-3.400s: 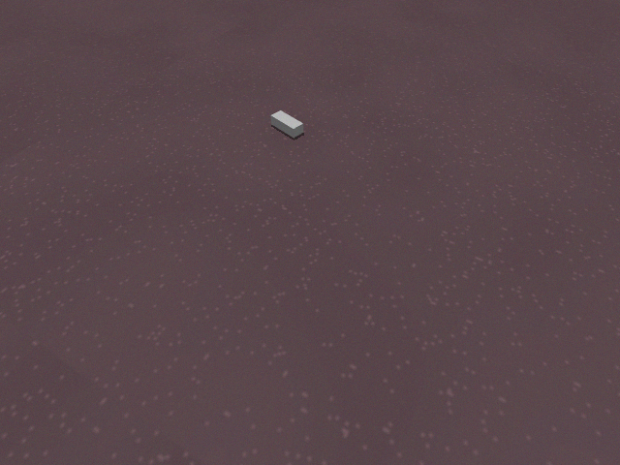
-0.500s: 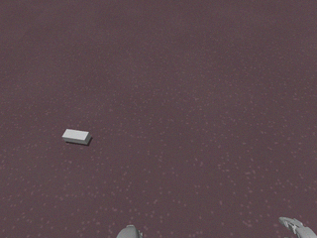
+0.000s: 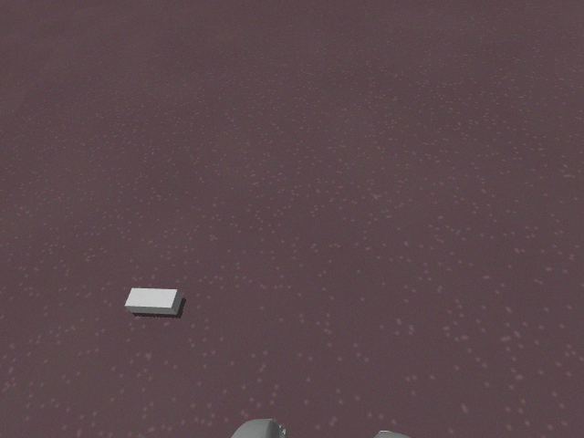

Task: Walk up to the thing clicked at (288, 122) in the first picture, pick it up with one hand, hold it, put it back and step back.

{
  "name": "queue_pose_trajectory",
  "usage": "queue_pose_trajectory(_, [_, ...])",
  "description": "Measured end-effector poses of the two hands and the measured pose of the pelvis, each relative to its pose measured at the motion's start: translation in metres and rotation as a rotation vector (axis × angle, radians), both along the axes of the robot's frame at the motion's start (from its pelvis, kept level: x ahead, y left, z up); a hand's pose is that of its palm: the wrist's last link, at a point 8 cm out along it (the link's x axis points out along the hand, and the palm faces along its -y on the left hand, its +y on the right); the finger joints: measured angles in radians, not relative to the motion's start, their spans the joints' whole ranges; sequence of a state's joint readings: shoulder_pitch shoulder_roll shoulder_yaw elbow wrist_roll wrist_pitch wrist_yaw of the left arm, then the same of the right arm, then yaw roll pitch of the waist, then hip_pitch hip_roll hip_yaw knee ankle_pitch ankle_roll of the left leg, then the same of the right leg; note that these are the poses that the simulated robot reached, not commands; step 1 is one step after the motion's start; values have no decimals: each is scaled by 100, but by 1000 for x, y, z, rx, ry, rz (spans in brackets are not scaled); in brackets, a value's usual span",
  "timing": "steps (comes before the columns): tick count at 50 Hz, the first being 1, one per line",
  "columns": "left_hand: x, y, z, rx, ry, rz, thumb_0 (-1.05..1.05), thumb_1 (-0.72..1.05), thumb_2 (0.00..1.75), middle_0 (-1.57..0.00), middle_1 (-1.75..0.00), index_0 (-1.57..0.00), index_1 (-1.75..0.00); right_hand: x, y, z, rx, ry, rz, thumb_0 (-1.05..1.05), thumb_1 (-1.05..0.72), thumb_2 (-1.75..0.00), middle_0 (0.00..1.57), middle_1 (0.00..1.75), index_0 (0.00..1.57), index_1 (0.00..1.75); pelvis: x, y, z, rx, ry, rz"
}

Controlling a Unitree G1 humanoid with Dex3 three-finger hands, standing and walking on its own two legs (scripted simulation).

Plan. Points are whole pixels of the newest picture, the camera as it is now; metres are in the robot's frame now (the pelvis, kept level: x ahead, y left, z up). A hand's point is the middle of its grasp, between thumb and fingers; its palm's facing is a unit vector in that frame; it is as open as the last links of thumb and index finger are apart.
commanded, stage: walk up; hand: left
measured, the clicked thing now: (154, 301) +0.72 +0.63 -0.72
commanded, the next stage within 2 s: none
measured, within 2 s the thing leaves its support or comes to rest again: neither
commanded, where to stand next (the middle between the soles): +0.35 +0.42 m, yaw -5 degrees
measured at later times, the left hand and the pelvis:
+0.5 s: hand (20, 416) +0.20 +0.48 -0.12, palm faces -0.10 -0.85 -0.52, open 7.4 cm; pelvis +0.12 +0.18 +0.00, yaw -2 degrees
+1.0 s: hand out of the picture +0.23 +0.73 -0.13, palm faces -0.03 -0.75 -0.66, open 7.4 cm; pelvis +0.18 +0.37 -0.03, yaw -2 degrees
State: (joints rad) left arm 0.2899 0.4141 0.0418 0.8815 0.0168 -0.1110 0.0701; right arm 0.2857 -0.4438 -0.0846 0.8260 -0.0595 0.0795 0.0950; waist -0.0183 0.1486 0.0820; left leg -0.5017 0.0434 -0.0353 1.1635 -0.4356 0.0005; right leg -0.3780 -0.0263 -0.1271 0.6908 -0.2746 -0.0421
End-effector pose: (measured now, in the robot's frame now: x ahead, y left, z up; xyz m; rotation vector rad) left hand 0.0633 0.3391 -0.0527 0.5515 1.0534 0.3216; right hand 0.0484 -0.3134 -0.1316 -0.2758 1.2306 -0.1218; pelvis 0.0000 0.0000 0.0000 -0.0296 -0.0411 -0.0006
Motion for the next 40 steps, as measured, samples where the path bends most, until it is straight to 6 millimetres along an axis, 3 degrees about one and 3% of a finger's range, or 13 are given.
queue_pose_trajectory(7, [10, 67, 6, 32, 42, 11, 1, 90, 90, -21, -30, -21, -30, 58, 40, 11, -22, -58, 24, 1, -91, -90, 20, 30, 21, 30, 30, 53, 0, 5, 8, -8])
queue_pose_trajectory(12, [25, 136, -14, 47, 89, 20, 1, 90, 90, -21, -30, -21, -30, 95, 75, 18, -96, -108, 28, 1, -91, -90, 20, 30, 21, 30, 55, 108, -16, 1, 18, -13])
queue_pose_trajectory(15, [43, 170, -29, 56, 124, 45, 1, 90, 90, -21, -30, -21, -30, 101, 101, 22, -123, -138, 5, 0, -91, -90, 20, 30, 21, 30, 68, 134, -21, 20, 8, -27])
queue_pose_trajectory(22, [108, 180, -28, -32, 116, -20, 1, 91, 90, -20, -30, -20, -30, 90, 151, 33, -99, -54, -54, 0, -90, -90, 20, 30, 21, 30, 103, 168, 0, 25, 16, -40])
queue_pose_trajectory(27, [146, 180, -26, -44, 68, -65, 1, 90, 90, -20, -30, -20, -30, 95, 174, 14, -66, 10, -64, 0, -90, -90, 20, 30, 21, 30, 130, 187, -6, 38, 15, -44])
queue_pose_trajectory(33, [154, 212, -13, 1, 39, -20, 1, 90, 90, -21, -30, -21, -30, 138, 215, -4, -34, 23, -37, 1, -90, -90, 20, 30, 21, 30, 150, 220, -5, 3, -2, -34])
queue_pose_trajectory(40, [150, 281, 4, 63, 64, -4, 1, 90, 90, -21, -30, -21, -30, 195, 263, -1, -28, -60, 12, 1, -91, -90, 20, 30, 21, 30, 164, 272, -5, 14, 5, -28])
